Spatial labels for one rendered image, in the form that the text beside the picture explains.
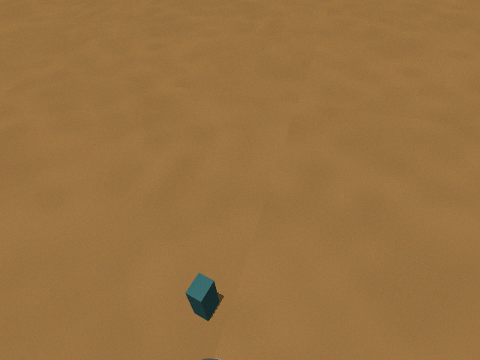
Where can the carton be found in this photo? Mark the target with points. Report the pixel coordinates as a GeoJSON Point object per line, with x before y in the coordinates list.
{"type": "Point", "coordinates": [203, 296]}

